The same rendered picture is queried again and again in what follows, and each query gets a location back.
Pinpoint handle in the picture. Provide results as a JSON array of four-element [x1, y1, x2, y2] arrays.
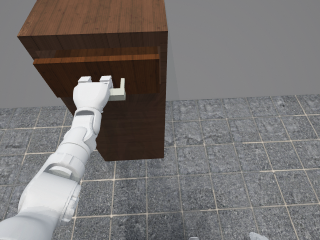
[[108, 78, 126, 101]]

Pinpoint drawer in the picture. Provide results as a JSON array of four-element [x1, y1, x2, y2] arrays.
[[33, 46, 160, 98]]

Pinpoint robot left forearm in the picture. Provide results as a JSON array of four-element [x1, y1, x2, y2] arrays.
[[18, 107, 102, 213]]

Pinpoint robot left hand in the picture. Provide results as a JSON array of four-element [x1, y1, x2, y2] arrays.
[[73, 75, 114, 113]]

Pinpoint robot left upper arm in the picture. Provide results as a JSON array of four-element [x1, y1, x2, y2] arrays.
[[0, 172, 82, 240]]

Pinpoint cabinet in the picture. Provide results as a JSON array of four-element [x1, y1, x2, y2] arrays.
[[17, 0, 168, 162]]

